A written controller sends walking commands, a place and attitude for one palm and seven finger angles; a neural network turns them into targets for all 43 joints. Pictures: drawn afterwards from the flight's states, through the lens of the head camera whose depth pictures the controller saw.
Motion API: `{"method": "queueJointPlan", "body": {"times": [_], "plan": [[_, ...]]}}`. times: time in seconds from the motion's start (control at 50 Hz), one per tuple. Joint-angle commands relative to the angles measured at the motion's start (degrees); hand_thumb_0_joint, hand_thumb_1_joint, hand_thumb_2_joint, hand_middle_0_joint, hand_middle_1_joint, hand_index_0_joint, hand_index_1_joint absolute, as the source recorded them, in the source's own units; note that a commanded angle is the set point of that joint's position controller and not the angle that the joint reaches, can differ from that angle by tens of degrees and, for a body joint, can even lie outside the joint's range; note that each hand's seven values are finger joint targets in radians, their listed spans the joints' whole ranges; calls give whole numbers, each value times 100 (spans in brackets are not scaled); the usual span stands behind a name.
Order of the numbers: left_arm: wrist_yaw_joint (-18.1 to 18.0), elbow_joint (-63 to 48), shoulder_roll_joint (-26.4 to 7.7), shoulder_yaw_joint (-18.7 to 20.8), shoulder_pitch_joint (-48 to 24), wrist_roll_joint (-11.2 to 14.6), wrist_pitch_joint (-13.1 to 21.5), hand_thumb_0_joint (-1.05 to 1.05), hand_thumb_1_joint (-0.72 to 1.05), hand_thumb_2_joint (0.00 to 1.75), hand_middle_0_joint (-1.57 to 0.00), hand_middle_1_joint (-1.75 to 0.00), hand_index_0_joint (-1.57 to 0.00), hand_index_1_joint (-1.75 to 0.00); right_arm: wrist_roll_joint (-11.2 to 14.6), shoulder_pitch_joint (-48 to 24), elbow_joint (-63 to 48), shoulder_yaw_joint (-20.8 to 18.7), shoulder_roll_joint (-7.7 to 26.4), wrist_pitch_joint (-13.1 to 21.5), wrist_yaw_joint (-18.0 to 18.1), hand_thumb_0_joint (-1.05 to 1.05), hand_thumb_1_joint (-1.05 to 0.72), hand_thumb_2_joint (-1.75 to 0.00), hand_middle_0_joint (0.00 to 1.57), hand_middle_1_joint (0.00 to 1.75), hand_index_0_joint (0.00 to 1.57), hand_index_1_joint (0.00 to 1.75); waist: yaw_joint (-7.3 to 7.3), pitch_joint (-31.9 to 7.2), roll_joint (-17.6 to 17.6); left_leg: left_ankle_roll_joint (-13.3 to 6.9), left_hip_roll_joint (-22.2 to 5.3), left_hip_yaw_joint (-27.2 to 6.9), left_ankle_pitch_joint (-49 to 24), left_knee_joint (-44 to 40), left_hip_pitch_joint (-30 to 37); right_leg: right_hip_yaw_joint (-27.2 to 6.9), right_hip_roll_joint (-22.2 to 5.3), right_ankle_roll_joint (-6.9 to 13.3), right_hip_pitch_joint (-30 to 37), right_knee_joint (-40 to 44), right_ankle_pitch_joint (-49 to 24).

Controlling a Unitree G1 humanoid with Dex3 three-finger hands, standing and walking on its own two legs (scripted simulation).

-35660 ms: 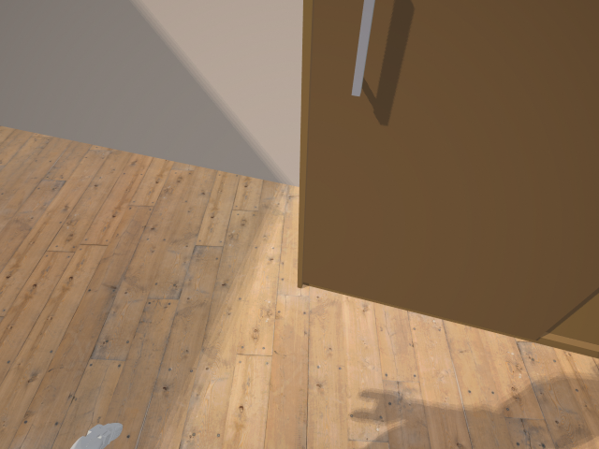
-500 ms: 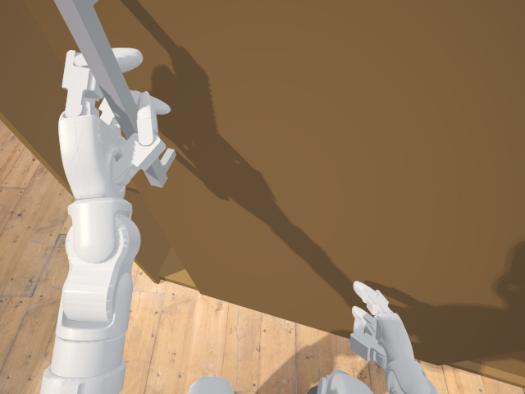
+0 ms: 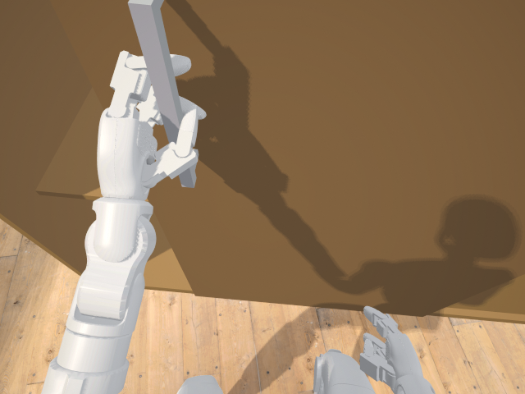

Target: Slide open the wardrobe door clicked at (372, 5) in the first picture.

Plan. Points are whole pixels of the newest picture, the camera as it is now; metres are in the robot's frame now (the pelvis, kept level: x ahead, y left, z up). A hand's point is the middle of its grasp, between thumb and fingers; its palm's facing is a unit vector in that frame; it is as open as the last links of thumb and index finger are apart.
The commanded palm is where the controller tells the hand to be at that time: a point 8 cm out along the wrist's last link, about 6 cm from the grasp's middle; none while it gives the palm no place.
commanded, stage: step sideways, sliding the door along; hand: left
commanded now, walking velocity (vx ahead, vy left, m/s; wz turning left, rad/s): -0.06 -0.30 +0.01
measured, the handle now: (176, 106) +0.37 +0.16 +0.21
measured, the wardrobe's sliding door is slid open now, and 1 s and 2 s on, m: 0.34 0.47 0.47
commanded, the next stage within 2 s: stop walking and hold the door there in 1.06 s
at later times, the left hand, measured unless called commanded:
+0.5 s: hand (320, 156) +0.34 +0.00 +0.20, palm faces +0.17 -0.98 -0.02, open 6.7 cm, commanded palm +0.32 +0.02 +0.18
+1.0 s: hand (334, 146) +0.35 -0.01 +0.21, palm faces +0.53 -0.85 -0.02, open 6.5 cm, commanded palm +0.32 -0.04 +0.18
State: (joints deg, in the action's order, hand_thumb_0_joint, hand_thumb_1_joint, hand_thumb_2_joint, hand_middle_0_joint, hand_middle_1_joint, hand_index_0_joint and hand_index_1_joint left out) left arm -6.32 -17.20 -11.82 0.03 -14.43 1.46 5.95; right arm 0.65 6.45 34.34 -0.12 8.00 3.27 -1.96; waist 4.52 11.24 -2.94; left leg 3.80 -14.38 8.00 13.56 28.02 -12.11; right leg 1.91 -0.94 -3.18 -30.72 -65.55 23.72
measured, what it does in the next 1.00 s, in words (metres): steps to the right: right foot, then left foot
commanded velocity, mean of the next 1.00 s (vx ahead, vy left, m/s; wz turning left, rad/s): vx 0.09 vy -0.30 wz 0.02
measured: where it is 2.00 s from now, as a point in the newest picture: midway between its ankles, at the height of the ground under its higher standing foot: outside the picture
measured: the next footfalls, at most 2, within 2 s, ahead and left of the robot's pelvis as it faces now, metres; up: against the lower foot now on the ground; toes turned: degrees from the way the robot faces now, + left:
right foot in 0.20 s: +0.00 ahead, -0.25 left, +0.00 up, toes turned -7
left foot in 0.42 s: +0.02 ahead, -0.04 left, +0.00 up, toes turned +12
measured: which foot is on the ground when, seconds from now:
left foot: down 0.00-0.18, up 0.20-0.40, down 0.42-0.82, up 0.84-0.96, down 0.98-1.00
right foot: up 0.00-0.18, down 0.20-0.42, up 0.44-0.80, down 0.82-0.98, up 1.00-1.00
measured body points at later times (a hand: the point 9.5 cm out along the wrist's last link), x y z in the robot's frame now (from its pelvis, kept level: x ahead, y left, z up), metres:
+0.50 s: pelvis -0.05 -0.15 -0.02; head +0.02 -0.13 +0.42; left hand +0.32 +0.06 +0.20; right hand +0.13 -0.40 -0.12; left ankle -0.02 -0.05 -0.75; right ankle -0.05 -0.27 -0.69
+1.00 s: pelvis -0.03 -0.30 -0.03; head +0.04 -0.27 +0.41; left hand +0.32 +0.03 +0.21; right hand +0.20 -0.53 -0.13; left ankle +0.01 -0.19 -0.75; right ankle -0.05 -0.46 -0.72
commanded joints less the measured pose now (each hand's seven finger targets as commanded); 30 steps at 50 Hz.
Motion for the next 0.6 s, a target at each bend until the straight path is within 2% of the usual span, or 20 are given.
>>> {"method": "queueJointPlan", "body": {"times": [0.0,0.06,0.1,0.12,0.14,0.16,0.18,0.2,0.22,0.24,0.28,0.32,0.36,0.38,0.4,0.42,0.44,0.48,0.52,0.58], "plan": [[281,-1125,-217,-109,-2344,35,476,0,90,90,-45,-140,-45,-140,61,-542,-904,-344,961,233,177,0,-90,-90,20,30,20,30,-524,-2502,-1647,-799,-1094,-237,-3696,-701,1566,297,-7,-50,406,1159,-133],[250,-837,-227,-85,-2489,105,461,0,90,90,-45,-140,-45,-140,125,-508,-914,-302,959,263,208,0,-90,-90,20,30,20,30,-562,-2447,-1982,-742,-1066,-128,-3158,-607,1290,475,118,-21,1069,2097,20],[189,-615,-324,14,-2602,138,431,0,90,90,-45,-140,-45,-140,176,-559,-891,-269,920,290,218,0,-90,-90,20,30,20,30,-489,-2541,-1645,-639,-957,-209,-2368,-133,943,546,186,18,1794,3001,-423],[166,-644,-385,18,-2677,120,399,0,90,90,-45,-140,-45,-140,236,-539,-884,-243,897,285,224,0,-90,-90,20,30,20,30,-468,-2628,-1245,-522,-644,-154,-1677,234,696,515,144,25,2239,3582,-1096],[155,-677,-470,-15,-2782,115,396,0,90,90,-45,-140,-45,-140,331,-497,-855,-191,748,308,226,0,-90,-90,20,30,20,30,-403,-2723,-293,-542,-133,-63,-786,1056,574,207,-271,145,2389,4461,-1912],[110,-735,-868,173,-2876,84,384,0,90,90,-45,-140,-45,-140,364,-688,-942,-121,526,324,265,0,-90,-90,20,30,20,30,-331,-2554,1499,-527,521,-16,1798,2211,-753,-837,-1276,600,2754,4603,-3899],[54,-754,-1234,411,-2888,69,295,0,90,90,-45,-140,-45,-140,284,-1057,-934,-84,506,333,349,0,-90,-90,20,30,20,30,-81,-2554,2318,-484,1102,-302,2808,3751,-1599,-1842,-2004,1090,2533,4604,-4742],[22,-903,-1214,385,-3199,45,274,0,90,90,-45,-140,-45,-140,162,-1067,-777,30,453,375,354,0,-90,-90,20,30,20,30,-34,-2460,1911,-265,994,-739,2716,4355,-1657,-1762,-2210,1204,2009,4657,-4224],[-3,-1207,-609,-113,-3393,219,265,0,90,90,-45,-140,-45,-140,181,-1052,-659,-3,577,379,401,0,-90,-90,20,30,20,30,-164,-2571,1365,-173,998,-658,2698,4214,-2005,-1489,-2099,1342,2834,4237,-5140],[-70,-1324,-763,90,-3394,249,338,0,90,90,-45,-140,-45,-140,194,-860,-576,-105,696,367,437,0,-90,-90,20,30,20,30,-216,-2789,2015,-150,992,-629,2590,4172,-2166,-1389,-1880,1427,3526,3766,-5872],[-198,-836,-1087,681,-3123,163,324,0,90,90,-45,-140,-45,-140,110,-744,-463,-115,766,141,529,0,-90,-90,20,30,20,30,-155,-2858,2136,-150,1011,-259,2234,3243,-2009,-794,-1598,1378,3809,3406,-6476],[-192,-704,-1122,764,-3221,109,306,0,90,90,-45,-140,-45,-140,72,-737,-464,-87,772,-53,548,0,-90,-90,20,30,20,30,-243,-2930,1730,-150,1026,2,1375,1574,-1289,-364,-1343,1226,3549,3176,-5631],[-98,-701,-879,485,-3469,105,402,0,90,90,-45,-140,-45,-140,40,-486,-473,-159,876,-149,602,0,-90,-90,20,30,20,30,-471,-3245,666,-111,980,290,-515,-205,669,-29,-933,887,2382,2373,-4165],[-32,-712,-712,262,-3612,160,470,0,90,90,-45,-140,-45,-140,26,-388,-507,-295,1096,-145,617,0,-90,-90,20,30,20,30,-635,-3381,-412,-464,-32,-889,-1752,-530,2340,106,-629,517,645,1396,-2374],[7,-654,-431,52,-3697,241,506,0,90,90,-45,-140,-45,-140,67,-409,-600,-333,1211,-113,570,0,-90,-90,20,30,20,30,-456,-3530,-1909,-1170,-1860,-3052,-4293,-593,3137,-83,-94,203,-674,290,941],[19,-144,-339,-6,-3736,180,480,0,90,90,-45,-140,-45,-140,136,-464,-601,-256,1034,-141,451,0,-90,-90,20,30,20,30,-443,-3388,-1466,-1479,-2112,-3354,-4296,-525,2905,-666,-134,326,-497,-521,874],[71,120,-364,100,-4059,230,432,0,90,90,-45,-140,-45,-140,236,-744,-619,-327,1205,-163,322,0,-90,-90,20,30,20,30,-402,-3092,-926,-1598,-2085,-2802,-3334,-619,2132,-858,-188,317,-539,-693,542],[93,-421,-752,175,-4782,140,454,0,90,90,-45,-140,-45,-140,103,-733,-474,-254,1121,-62,354,0,-90,-90,20,30,20,30,-526,-2881,-1157,-1305,-1704,-2231,-2985,-573,2037,-637,-488,254,-934,-886,199],[143,-69,-570,23,-4809,106,342,0,90,90,-45,-140,-45,-140,112,-598,-402,-336,1192,-96,369,0,-90,-90,20,30,20,30,-511,-2638,-846,-1170,-1400,-1569,-2515,-665,1690,-418,-517,166,-721,-433,-319],[266,476,84,-563,-4714,156,155,0,90,90,-45,-140,-45,-140,156,-401,-447,-340,1176,-77,382,0,-90,-90,20,30,20,30,-574,-2573,-1091,-985,-969,-700,-1475,-920,1136,118,-433,89,130,468,-736]]}}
